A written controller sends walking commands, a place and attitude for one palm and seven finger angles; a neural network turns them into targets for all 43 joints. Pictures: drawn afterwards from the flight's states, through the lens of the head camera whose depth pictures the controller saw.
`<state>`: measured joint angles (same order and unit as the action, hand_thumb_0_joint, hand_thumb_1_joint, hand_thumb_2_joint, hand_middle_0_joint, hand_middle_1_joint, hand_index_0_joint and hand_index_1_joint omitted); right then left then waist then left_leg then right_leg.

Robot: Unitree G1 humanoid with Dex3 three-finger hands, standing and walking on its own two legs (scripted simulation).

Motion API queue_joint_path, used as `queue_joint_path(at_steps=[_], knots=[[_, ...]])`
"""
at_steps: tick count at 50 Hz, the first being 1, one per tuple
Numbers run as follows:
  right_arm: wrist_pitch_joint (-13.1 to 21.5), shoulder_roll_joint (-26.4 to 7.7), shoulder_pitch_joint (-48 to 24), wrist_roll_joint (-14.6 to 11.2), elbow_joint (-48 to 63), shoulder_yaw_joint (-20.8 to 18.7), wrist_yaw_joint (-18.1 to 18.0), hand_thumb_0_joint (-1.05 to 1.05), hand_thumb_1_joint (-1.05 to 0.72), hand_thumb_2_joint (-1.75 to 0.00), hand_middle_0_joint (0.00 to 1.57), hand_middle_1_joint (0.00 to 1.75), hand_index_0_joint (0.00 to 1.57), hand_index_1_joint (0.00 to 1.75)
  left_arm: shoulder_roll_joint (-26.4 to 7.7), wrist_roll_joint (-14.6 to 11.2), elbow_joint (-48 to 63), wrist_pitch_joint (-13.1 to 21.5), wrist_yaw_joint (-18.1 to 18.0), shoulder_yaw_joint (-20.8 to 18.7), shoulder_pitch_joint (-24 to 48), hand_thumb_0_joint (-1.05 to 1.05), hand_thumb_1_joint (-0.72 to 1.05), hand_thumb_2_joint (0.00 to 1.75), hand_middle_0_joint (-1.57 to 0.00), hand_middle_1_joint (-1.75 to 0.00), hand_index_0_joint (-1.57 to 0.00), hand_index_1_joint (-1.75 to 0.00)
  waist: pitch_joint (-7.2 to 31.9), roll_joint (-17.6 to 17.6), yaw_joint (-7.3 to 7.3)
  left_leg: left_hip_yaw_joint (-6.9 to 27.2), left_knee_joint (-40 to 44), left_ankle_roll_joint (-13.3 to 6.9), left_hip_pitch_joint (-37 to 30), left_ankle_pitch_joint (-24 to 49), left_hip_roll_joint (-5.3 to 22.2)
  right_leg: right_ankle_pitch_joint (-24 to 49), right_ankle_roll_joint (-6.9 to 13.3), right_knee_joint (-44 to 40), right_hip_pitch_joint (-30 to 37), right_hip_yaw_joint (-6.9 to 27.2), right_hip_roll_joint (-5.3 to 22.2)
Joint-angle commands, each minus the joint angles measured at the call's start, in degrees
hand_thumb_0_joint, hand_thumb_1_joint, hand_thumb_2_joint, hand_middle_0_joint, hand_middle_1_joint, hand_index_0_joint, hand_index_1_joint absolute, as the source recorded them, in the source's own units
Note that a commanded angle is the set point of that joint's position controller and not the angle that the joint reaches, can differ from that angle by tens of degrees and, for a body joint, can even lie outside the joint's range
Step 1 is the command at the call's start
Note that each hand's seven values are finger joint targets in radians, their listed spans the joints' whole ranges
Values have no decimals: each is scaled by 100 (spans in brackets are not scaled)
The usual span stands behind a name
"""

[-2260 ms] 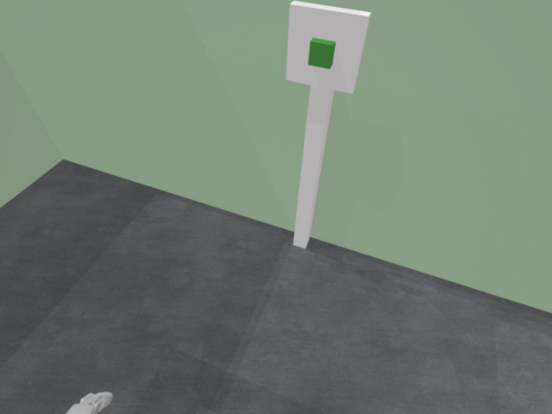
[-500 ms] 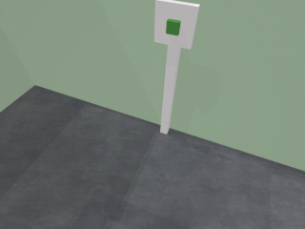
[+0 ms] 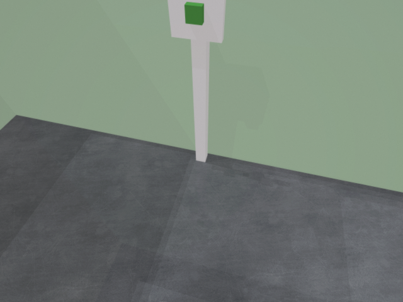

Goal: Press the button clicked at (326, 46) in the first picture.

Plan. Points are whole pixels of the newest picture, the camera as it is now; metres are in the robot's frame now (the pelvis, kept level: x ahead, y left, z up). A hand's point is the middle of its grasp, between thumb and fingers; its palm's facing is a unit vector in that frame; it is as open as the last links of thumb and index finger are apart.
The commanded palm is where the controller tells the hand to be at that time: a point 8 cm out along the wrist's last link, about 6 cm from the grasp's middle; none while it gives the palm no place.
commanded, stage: turn to face it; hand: left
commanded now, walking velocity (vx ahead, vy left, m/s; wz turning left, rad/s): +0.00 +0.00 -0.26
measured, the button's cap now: (194, 13) +0.93 +0.08 +0.13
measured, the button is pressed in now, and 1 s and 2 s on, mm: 0 0 0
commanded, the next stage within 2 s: take the last steps up to it in 0.18 s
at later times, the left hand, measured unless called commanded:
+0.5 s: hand out of the picture +0.05 +0.22 -0.16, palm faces -0.16 -0.96 -0.22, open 7.4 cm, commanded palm none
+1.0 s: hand out of the picture +0.03 +0.19 -0.19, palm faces -0.06 -0.99 -0.09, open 7.4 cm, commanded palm none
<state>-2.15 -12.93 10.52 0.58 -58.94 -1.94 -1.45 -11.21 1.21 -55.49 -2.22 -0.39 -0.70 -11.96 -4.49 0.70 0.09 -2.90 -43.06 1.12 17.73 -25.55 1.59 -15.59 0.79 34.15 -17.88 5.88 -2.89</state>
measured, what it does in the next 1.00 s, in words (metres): walks ahead: left foot, then right foot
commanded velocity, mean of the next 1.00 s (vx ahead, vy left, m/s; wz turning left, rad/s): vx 0.22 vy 0.00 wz -0.07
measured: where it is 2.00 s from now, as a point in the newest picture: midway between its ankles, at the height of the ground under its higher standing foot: (208, 251)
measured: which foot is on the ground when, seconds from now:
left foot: up 0.00-0.14, down 0.16-0.56, up 0.58-0.96, down 0.98-1.00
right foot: down 0.00-0.18, up 0.20-0.54, down 0.56-0.98, up 1.00-1.00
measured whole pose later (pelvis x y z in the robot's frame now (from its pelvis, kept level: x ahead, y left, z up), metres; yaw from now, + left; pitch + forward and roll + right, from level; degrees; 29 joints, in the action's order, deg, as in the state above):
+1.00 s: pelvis +0.13 +0.04 -0.02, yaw -9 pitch -1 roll -2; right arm 2.8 -9.1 10.6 1.7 -58.4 -2.6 0.9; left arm -6.7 1.3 -67.9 2.6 -1.1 -1.6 -28.1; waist -4.1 -2.5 1.3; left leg -8.2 -39.1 -3.1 26.9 -10.9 3.6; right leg -29.3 -2.6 32.2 1.6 -5.4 4.3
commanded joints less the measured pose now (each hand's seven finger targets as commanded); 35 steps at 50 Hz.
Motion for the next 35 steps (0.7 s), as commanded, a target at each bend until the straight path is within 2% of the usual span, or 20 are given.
queue_joint_path(at_steps=[1,6,7,8,9,10,11,12,15,18,22,24,26,27,28,29,30,31,33,35], knots=[[177,-491,-32,-50,481,-177,-30,0,-90,-90,20,30,20,30,-1289,55,385,92,-140,-427,-175,0,90,90,-20,-30,-20,-30,698,-1009,93,345,-655,-20,525,-299,47,2344,1091,-1331,744,1824,1535],[267,-336,705,-70,267,-149,-88,0,-90,-90,20,30,20,30,-1170,-10,442,54,-136,-444,-39,0,90,90,-20,-30,-20,-30,1006,-767,-197,98,1590,-10,-1000,1017,-98,1790,602,-907,147,1428,1097],[308,-455,846,-66,235,-175,-107,0,-90,-90,20,30,20,30,-978,-33,480,44,-124,-411,-13,0,90,90,-20,-30,-20,-30,1023,-346,-264,324,2001,-80,-1532,1146,202,1187,385,-584,-346,1126,789],[342,-845,820,-1,314,-250,-107,0,-90,-90,20,30,20,30,-696,-62,587,8,-79,-359,-20,0,90,90,-20,-30,-20,-30,783,889,-267,1559,2658,-445,-1699,1056,1217,-22,80,309,-1252,472,121],[303,-1095,673,38,450,-289,-102,0,-90,-90,20,30,20,30,-599,-44,645,-1,-64,-363,85,0,90,90,-20,-30,-20,-30,399,1583,-242,2254,3062,-872,-961,1263,2092,-1387,-171,1334,-1374,-170,-135],[282,-994,381,66,522,-248,-103,0,-90,-90,20,30,20,30,-723,3,566,-55,-61,-420,102,0,90,90,-20,-30,-20,-30,221,1032,-147,2102,3159,-1051,-267,990,2131,-1294,-210,2100,-1071,35,55],[294,-796,104,63,563,-203,-127,0,-90,-90,20,30,20,30,-791,41,428,-115,-47,-475,-77,0,90,90,-20,-30,-20,-30,45,1088,34,1784,3210,-1012,63,913,1854,-1016,-264,2578,-1059,99,155],[299,-732,-53,62,641,-176,-130,0,-90,-90,20,30,20,30,-793,58,378,-117,-2,-491,-167,0,90,90,-20,-30,-20,-30,16,766,124,1559,3101,-1031,208,892,1722,-899,-252,2927,-1018,-29,178],[314,-720,12,96,595,-175,-96,0,-90,-90,20,30,20,30,-491,33,200,-93,56,-413,-489,0,90,90,-20,-30,-20,-30,153,641,177,795,2945,-926,-254,1001,1295,-643,-303,2705,-1009,-377,268],[357,-735,763,125,351,-239,-83,0,-90,-90,20,30,20,30,-408,62,321,-10,126,-337,-75,0,90,90,-20,-30,-20,-30,191,800,-211,1029,3050,-1067,-1032,451,1514,-857,-271,1856,-1261,-654,424],[383,-817,1210,141,98,-279,-33,0,-90,-90,20,30,20,30,-310,68,364,120,175,-260,226,0,90,90,-20,-30,-20,-30,89,735,-414,1189,3062,-1095,-1186,247,1710,-1235,-170,626,-815,-917,478],[379,-813,1115,139,43,-268,-13,0,-90,-90,20,30,20,30,-212,41,206,181,178,-247,-120,0,90,90,-20,-30,-20,-30,150,623,-231,1009,2847,-953,-821,270,1604,-967,-107,-146,-34,-1051,388],[364,-648,992,93,-18,-225,20,0,-90,-90,20,30,20,30,-219,43,-129,270,139,-238,-817,0,90,90,-20,-30,-20,-30,301,189,88,502,2127,-602,-253,50,1188,-123,-48,-1257,1146,-1151,344],[389,-382,951,44,-3,-176,57,0,-90,-90,20,30,20,30,-498,58,-290,341,79,-290,-1188,0,90,90,-20,-30,-20,-30,408,-423,254,30,1227,-367,648,-84,843,-432,151,-1611,2074,-426,947],[427,-28,671,22,221,-60,92,0,-90,-90,20,30,20,30,-1051,75,-427,381,5,-407,-1647,0,90,90,-20,-30,-20,-30,218,-1892,485,-708,-151,-66,2034,-707,174,-1194,666,-2292,2643,1388,2150],[410,-311,100,102,436,-109,129,0,-90,-90,20,30,20,30,-1157,1,-470,373,-43,-420,-1947,0,90,90,-20,-30,-20,-30,-3,-1456,694,-228,-911,-107,2372,-838,291,-1760,1040,-2634,2152,1949,2624],[391,-331,97,116,396,-166,175,0,-90,-90,20,30,20,30,-1058,4,-421,404,-62,-398,-1682,0,90,90,-20,-30,-20,-30,-177,-1219,508,2,-1302,-130,2435,-329,414,-2259,1054,-2746,1781,1713,2477],[360,-282,46,120,330,-170,199,0,-90,-90,20,30,20,30,-916,1,-435,449,-70,-391,-1506,0,90,90,-20,-30,-20,-30,-474,-1377,440,38,-1524,-127,2433,56,478,-2088,949,-2848,1449,1632,2324],[344,-176,281,134,145,-185,237,0,-90,-90,20,30,20,30,-504,17,-411,510,-85,-268,-1283,0,90,90,-20,-30,-20,-30,-765,-801,175,42,-1704,-66,2304,681,599,-933,798,-2695,1157,753,2071],[324,-8,466,114,62,-171,251,0,-90,-90,20,30,20,30,-412,17,-468,601,-91,-229,-1297,0,90,90,-20,-30,-20,-30,-647,-594,32,-87,-1623,28,2128,991,577,241,734,-2574,1138,148,1913]])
